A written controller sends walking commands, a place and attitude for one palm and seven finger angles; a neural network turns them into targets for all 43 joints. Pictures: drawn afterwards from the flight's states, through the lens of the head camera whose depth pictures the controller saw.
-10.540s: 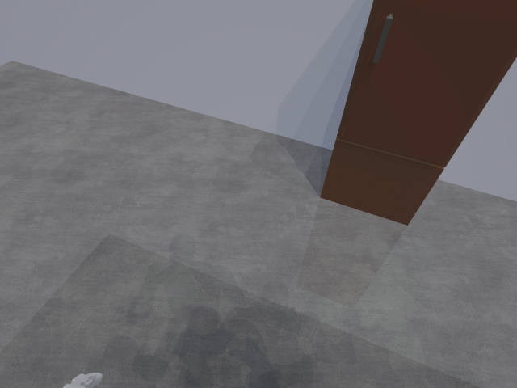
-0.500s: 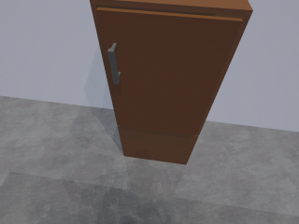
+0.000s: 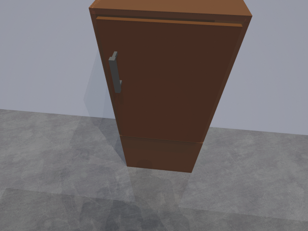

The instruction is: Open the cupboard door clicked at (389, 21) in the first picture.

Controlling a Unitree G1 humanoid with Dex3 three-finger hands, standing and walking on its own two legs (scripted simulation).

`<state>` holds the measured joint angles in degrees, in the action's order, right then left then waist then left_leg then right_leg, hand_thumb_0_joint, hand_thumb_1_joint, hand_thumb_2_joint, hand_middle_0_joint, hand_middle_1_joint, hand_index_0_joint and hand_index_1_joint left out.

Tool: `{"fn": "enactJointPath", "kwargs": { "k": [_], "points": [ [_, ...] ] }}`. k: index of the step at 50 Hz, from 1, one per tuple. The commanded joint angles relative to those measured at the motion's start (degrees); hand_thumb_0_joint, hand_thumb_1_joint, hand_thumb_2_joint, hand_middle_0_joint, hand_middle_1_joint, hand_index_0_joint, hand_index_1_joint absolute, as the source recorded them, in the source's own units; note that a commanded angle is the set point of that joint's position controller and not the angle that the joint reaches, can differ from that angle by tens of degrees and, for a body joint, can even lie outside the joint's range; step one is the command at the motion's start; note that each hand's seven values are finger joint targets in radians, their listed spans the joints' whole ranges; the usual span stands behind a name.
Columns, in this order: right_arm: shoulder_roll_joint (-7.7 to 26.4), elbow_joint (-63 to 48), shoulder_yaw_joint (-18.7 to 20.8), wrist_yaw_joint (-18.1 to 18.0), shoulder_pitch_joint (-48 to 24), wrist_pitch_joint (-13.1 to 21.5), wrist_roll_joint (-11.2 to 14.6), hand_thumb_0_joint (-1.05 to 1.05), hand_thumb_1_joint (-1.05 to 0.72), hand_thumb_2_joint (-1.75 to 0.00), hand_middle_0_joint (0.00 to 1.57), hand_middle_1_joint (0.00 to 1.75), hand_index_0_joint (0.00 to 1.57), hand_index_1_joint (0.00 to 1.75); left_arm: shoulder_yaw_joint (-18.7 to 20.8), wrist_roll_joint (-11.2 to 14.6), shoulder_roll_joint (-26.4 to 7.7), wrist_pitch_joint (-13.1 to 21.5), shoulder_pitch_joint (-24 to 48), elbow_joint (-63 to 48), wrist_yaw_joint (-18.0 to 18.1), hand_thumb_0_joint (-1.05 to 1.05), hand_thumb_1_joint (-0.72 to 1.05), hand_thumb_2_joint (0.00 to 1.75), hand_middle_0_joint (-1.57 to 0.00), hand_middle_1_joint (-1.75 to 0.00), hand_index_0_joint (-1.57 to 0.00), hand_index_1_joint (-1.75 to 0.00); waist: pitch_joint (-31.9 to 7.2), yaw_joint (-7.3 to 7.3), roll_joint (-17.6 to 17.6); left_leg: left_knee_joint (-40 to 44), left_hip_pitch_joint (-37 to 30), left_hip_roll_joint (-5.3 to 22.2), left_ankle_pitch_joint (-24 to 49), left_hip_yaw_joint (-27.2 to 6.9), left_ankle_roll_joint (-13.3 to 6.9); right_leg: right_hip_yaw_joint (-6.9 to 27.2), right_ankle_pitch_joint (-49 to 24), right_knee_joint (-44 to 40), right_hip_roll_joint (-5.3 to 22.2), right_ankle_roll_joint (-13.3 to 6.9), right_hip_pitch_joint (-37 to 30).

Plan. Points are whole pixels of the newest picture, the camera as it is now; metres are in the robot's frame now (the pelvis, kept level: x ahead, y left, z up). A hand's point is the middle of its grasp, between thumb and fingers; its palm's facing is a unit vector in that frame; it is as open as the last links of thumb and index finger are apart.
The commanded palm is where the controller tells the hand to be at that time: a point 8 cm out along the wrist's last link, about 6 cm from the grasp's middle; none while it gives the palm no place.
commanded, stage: look again from close up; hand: left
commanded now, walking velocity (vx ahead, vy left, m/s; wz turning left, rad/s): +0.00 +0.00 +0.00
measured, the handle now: (116, 72) +0.58 +0.17 +0.08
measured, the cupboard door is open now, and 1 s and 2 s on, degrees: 0 0 0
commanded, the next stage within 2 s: raise the hand with hooked fingers in 0.40 s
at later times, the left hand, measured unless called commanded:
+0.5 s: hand out of the picture +0.07 +0.17 -0.16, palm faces +0.03 -0.96 -0.26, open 7.4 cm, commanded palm +0.11 +0.22 -0.07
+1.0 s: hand (73, 222) +0.15 +0.21 -0.04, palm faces +0.07 -1.00 +0.01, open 9.1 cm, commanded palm +0.15 +0.25 -0.02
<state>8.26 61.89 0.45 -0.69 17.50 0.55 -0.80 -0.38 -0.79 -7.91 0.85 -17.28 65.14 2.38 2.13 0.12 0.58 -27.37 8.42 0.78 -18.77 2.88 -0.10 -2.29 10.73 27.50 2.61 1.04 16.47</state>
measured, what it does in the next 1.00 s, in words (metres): lowers itself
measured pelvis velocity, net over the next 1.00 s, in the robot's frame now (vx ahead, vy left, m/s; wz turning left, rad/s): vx -0.02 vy -0.01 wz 0.04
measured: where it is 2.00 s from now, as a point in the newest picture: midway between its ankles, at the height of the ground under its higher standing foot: outside the picture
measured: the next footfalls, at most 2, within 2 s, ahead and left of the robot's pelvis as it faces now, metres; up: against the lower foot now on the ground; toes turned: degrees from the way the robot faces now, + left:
none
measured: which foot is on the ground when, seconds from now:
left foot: down 0.00-1.00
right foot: down 0.00-1.00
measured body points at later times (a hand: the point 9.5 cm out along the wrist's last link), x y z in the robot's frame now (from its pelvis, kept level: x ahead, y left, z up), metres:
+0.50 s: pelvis +0.02 -0.02 +0.00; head +0.03 -0.04 +0.45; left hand +0.07 +0.22 -0.14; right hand +0.04 -0.26 -0.16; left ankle -0.05 +0.11 -0.74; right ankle +0.04 -0.13 -0.74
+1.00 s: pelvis -0.02 -0.01 -0.07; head +0.03 +0.01 +0.38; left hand +0.14 +0.26 -0.04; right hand +0.22 -0.25 -0.09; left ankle -0.05 +0.11 -0.74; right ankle +0.04 -0.13 -0.74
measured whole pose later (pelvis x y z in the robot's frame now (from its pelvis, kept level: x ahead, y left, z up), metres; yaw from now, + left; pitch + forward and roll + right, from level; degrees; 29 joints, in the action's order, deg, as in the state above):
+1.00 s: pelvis -0.02 -0.01 -0.07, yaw +3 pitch +10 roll -1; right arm 16.6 28.6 2.6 -2.1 9.4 18.2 1.6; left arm 15.0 19.7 -12.8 28.5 -22.3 9.7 -26.9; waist -4.5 2.9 -2.0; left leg -61.9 39.1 1.8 -32.7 -0.9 1.0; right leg -4.9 23.6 59.0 3.4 -0.4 45.2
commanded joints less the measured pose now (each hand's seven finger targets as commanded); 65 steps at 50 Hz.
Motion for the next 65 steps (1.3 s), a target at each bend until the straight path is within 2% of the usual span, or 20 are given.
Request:
{"fn": "enactJointPath", "kwargs": {
  "k": [1,11,24,25,26,27,28,29,30,31,33,36,39,40,45,48,51,58,63,65],
  "points": [
    [5.45,-4.73,0.30,-0.63,3.75,2.10,-0.11,0.00,-0.90,-0.90,0.20,0.30,0.20,0.30,1.18,-0.13,-6.97,1.11,-1.46,-3.12,-0.17,0.00,0.90,0.90,-0.20,-0.30,-0.20,-0.30,-2.50,-0.33,5.33,5.81,6.60,5.56,9.90,-5.72,-1.37,2.72,-0.72,0.38,2.97,-3.06,-5.32],
    [7.23,-3.48,0.52,-1.38,4.26,2.18,-0.12,0.00,-0.90,-0.90,0.20,0.30,0.20,0.30,2.04,0.11,-8.11,1.17,0.64,-3.81,-0.48,0.00,0.90,0.90,-0.20,-0.30,-0.20,-0.30,3.51,-0.04,-3.01,7.23,6.03,4.68,10.61,-4.81,-1.75,3.94,-6.71,-0.77,3.59,-3.33,-4.59],
    [9.66,-2.46,1.02,-1.40,0.71,2.12,-0.22,0.00,-0.90,-0.90,0.20,0.30,0.20,0.30,3.17,0.20,-12.12,1.44,4.63,-5.56,-0.77,0.00,0.90,0.90,-0.20,-0.30,-0.20,-0.30,-0.99,0.22,-0.75,6.81,3.05,4.82,13.15,-3.61,-1.03,4.71,-14.33,-1.41,4.83,-4.34,-8.74],
    [9.64,-5.52,1.64,-0.73,-4.20,1.71,0.51,0.00,-0.90,-0.90,0.20,0.30,0.20,0.30,2.89,0.51,-10.28,1.39,-4.41,-2.75,1.77,0.00,0.90,0.90,-0.20,-0.30,-0.20,-0.30,-2.02,3.17,-12.76,-6.55,7.68,6.14,10.43,0.16,0.76,7.00,-37.22,-0.34,7.81,-2.28,-11.47],
    [16.63,-24.61,3.04,-2.89,-4.81,10.97,3.16,0.00,-0.90,-0.90,0.20,0.30,0.20,0.30,14.15,10.60,-24.97,14.99,43.83,-87.77,-0.18,0.00,0.88,0.89,-0.20,-0.32,-0.20,-0.32,-26.90,-3.88,-0.55,2.43,-1.09,-1.67,18.78,-1.52,-1.85,6.31,-28.63,2.39,3.45,-3.48,-15.00],
    [12.94,-22.02,2.42,-5.08,-7.51,15.73,1.49,0.00,-0.90,-0.90,0.20,0.30,0.20,0.30,13.51,6.10,-20.58,11.98,9.69,-67.87,-0.06,0.00,0.85,0.88,-0.20,-0.33,-0.20,-0.33,-23.74,1.86,11.61,3.08,-3.61,-1.28,26.72,1.06,-2.07,2.92,-18.28,4.00,-0.31,-4.83,-15.23],
    [13.48,-19.46,1.97,-5.21,-8.31,17.11,2.37,0.00,-0.90,-0.90,0.20,0.30,0.20,0.30,11.67,8.45,-16.66,10.22,8.19,-64.43,2.00,0.00,0.83,0.87,-0.21,-0.34,-0.21,-0.34,-19.03,1.10,16.15,1.77,-0.74,-0.87,21.25,0.17,-0.25,0.86,-10.28,1.89,0.17,-4.46,-10.77],
    [9.74,-19.34,1.60,-4.53,-6.72,17.59,3.38,0.00,-0.90,-0.90,0.20,0.30,0.20,0.30,5.85,10.01,-4.96,6.47,-4.52,-56.52,1.35,0.00,0.81,0.86,-0.21,-0.36,-0.21,-0.36,-10.99,-0.51,7.99,2.38,3.57,-0.81,19.12,-1.26,-0.08,-0.76,-7.92,0.45,-0.48,-3.17,-6.74],
    [12.16,-23.55,2.41,-4.16,-8.51,18.81,3.23,0.00,-0.90,-0.90,0.20,0.30,0.20,0.30,7.92,11.40,-7.29,9.00,5.58,-65.15,0.00,0.00,0.78,0.85,-0.21,-0.37,-0.21,-0.37,-2.95,-2.08,3.98,0.48,7.33,-1.18,15.48,-2.26,-0.33,-0.51,-6.20,0.09,-0.27,-2.30,-1.77],
    [12.92,-24.05,4.02,-4.30,-6.76,19.40,2.36,0.00,-0.90,-0.90,0.20,0.30,0.20,0.30,13.87,11.44,-11.73,12.15,2.34,-62.67,-1.64,0.00,0.76,0.84,-0.21,-0.39,-0.21,-0.39,-5.07,-1.33,-2.99,-1.46,10.01,-1.21,12.45,-1.40,-0.69,-1.35,-1.08,0.60,-0.26,-1.61,0.09],
    [12.62,-26.74,4.71,-3.44,-7.62,20.01,2.20,0.00,-0.90,-0.90,0.20,0.30,0.20,0.30,15.89,12.77,-9.35,17.73,-10.36,-50.28,-6.75,0.00,0.71,0.82,-0.21,-0.42,-0.21,-0.42,-0.18,1.26,-12.06,-5.61,18.73,-1.97,6.34,-1.73,-0.57,-0.75,6.81,2.99,-0.35,-1.18,5.26],
    [12.90,-31.70,5.32,-1.24,-9.41,20.24,1.96,0.00,-0.90,-0.90,0.20,0.30,0.20,0.30,15.39,16.27,-6.49,29.67,-14.83,-48.96,-17.35,0.00,0.64,0.79,-0.22,-0.47,-0.22,-0.47,-4.39,2.56,-16.62,-14.18,28.87,-3.20,0.54,-0.74,0.27,3.38,11.38,8.96,0.43,-1.05,8.93],
    [14.38,-35.99,5.52,0.77,-9.24,20.90,2.44,0.00,-0.90,-0.90,0.20,0.30,0.20,0.30,17.78,17.71,-11.36,37.44,-12.38,-52.80,-28.26,0.00,0.57,0.76,-0.22,-0.51,-0.22,-0.51,-13.70,3.05,-2.48,-21.03,30.59,-3.74,2.64,-0.05,0.42,6.32,4.16,16.06,1.57,-2.83,8.70],
    [14.54,-37.58,5.40,0.71,-9.65,21.01,2.59,0.00,-0.90,-0.90,0.20,0.30,0.20,0.30,18.52,18.25,-13.21,37.84,-10.75,-54.51,-30.95,0.00,0.55,0.75,-0.22,-0.53,-0.22,-0.53,-16.23,2.63,-2.34,-22.64,31.53,-3.74,3.15,0.13,0.14,6.88,2.85,17.53,1.64,-2.74,9.01],
    [13.82,-41.26,4.24,-1.42,-7.87,19.89,3.17,0.00,-0.90,-0.90,0.20,0.30,0.20,0.30,21.35,24.34,-15.32,33.76,4.49,-68.81,-32.23,0.00,0.43,0.70,-0.23,-0.60,-0.23,-0.60,-19.04,0.46,1.75,-26.19,32.29,-2.65,0.28,-0.93,-0.89,7.67,12.11,18.49,0.08,-2.05,12.77],
    [14.69,-39.75,3.11,-2.34,-5.76,19.77,2.29,0.00,-0.90,-0.90,0.20,0.30,0.20,0.30,18.23,22.72,-15.31,33.10,13.60,-78.35,-28.59,0.00,0.36,0.67,-0.24,-0.64,-0.24,-0.64,-18.21,-2.26,3.60,-26.06,30.12,-1.20,2.25,-3.42,-1.37,2.76,7.67,23.41,-2.37,-2.61,17.14],
    [14.32,-38.51,2.70,-2.66,-4.86,19.81,2.35,0.00,-0.90,-0.90,0.20,0.30,0.20,0.30,14.12,18.45,-13.70,29.58,11.24,-79.74,-26.62,0.00,0.29,0.64,-0.24,-0.69,-0.24,-0.69,-18.31,-2.65,7.91,-23.76,27.55,-0.81,3.50,-4.63,-1.28,-0.16,5.67,24.08,-2.57,-2.73,18.63],
    [13.95,-40.83,1.56,-3.21,-8.30,17.77,3.42,0.00,-0.90,-0.90,0.20,0.30,0.20,0.30,21.11,18.79,-18.36,14.71,0.89,-69.88,-26.93,0.00,0.13,0.57,-0.25,-0.80,-0.25,-0.80,-17.15,1.39,1.23,-17.71,30.08,-1.02,2.12,-6.28,-0.16,-3.17,8.52,21.29,-2.96,-2.55,12.33],
    [13.03,-42.09,0.52,-2.90,-8.65,17.72,2.84,0.00,-0.90,-0.90,0.20,0.30,0.20,0.30,24.61,22.21,-18.72,13.80,1.91,-75.71,-23.87,0.00,0.01,0.52,-0.26,-0.87,-0.26,-0.87,-16.30,2.75,1.14,-15.30,28.86,-1.00,4.24,-5.97,0.61,-3.94,7.29,20.26,-3.08,-2.67,10.22],
    [13.32,-41.44,0.51,-2.68,-6.68,18.20,2.67,0.00,-0.90,-0.90,0.20,0.30,0.20,0.30,23.69,21.63,-18.42,15.52,3.21,-76.29,-22.88,0.00,-0.03,0.50,-0.27,-0.90,-0.27,-0.90,-15.65,1.51,2.41,-14.96,27.52,-0.81,3.82,-5.69,0.62,-3.76,7.71,19.41,-3.01,-2.52,11.76]
  ]
}}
